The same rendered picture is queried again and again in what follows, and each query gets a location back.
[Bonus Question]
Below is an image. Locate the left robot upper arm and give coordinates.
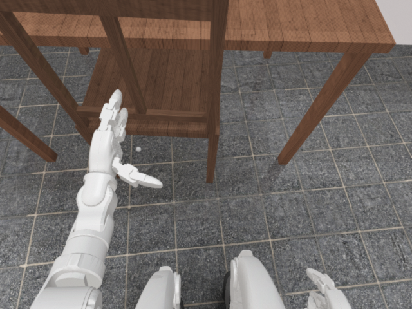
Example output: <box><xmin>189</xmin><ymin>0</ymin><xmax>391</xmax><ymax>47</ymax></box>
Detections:
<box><xmin>33</xmin><ymin>286</ymin><xmax>102</xmax><ymax>309</ymax></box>

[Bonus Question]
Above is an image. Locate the robot left thigh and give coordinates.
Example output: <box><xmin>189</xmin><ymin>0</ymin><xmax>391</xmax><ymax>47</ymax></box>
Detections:
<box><xmin>135</xmin><ymin>270</ymin><xmax>181</xmax><ymax>309</ymax></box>

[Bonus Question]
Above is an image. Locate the robot right thigh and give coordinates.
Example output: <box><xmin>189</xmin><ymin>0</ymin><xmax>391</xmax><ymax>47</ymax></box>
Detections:
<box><xmin>230</xmin><ymin>256</ymin><xmax>286</xmax><ymax>309</ymax></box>

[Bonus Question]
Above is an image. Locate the robot left forearm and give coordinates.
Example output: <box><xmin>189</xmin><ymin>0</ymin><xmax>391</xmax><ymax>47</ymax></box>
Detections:
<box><xmin>30</xmin><ymin>172</ymin><xmax>118</xmax><ymax>309</ymax></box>

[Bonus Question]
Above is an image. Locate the chair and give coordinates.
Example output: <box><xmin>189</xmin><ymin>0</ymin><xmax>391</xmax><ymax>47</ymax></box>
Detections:
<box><xmin>0</xmin><ymin>0</ymin><xmax>229</xmax><ymax>183</ymax></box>

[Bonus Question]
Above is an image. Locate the table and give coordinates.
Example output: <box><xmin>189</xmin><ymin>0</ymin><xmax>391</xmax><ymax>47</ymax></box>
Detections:
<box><xmin>0</xmin><ymin>0</ymin><xmax>396</xmax><ymax>165</ymax></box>

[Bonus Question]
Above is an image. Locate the right robot hand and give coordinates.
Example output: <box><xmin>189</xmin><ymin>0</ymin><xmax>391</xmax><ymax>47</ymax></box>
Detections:
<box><xmin>305</xmin><ymin>268</ymin><xmax>351</xmax><ymax>309</ymax></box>

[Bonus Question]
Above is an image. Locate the robot thigh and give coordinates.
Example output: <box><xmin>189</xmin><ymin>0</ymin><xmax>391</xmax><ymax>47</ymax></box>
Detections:
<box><xmin>230</xmin><ymin>256</ymin><xmax>286</xmax><ymax>309</ymax></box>
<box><xmin>135</xmin><ymin>270</ymin><xmax>181</xmax><ymax>309</ymax></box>

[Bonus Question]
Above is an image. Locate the left robot hand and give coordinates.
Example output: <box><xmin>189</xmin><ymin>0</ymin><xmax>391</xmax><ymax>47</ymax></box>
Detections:
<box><xmin>89</xmin><ymin>89</ymin><xmax>163</xmax><ymax>188</ymax></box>

